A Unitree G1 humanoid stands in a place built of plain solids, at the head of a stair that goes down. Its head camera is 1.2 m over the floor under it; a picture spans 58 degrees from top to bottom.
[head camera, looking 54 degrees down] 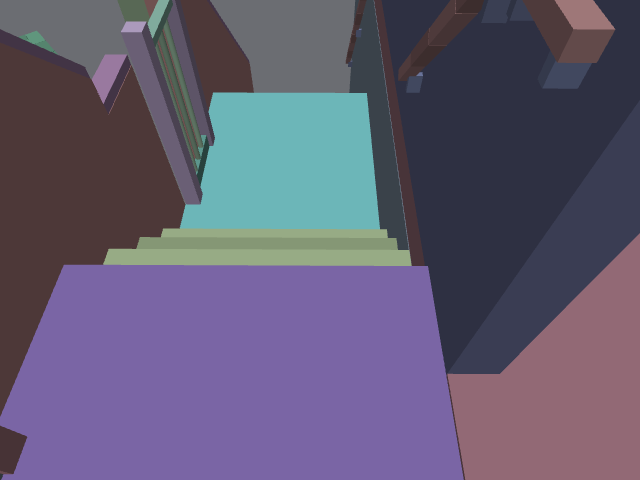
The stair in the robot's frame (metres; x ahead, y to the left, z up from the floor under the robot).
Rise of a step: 0.21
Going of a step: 0.21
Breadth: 1.20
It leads straight ahead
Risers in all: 4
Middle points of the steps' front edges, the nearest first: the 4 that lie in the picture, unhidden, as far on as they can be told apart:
0.77 0.24 0.00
0.98 0.24 -0.21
1.20 0.24 -0.43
1.41 0.24 -0.64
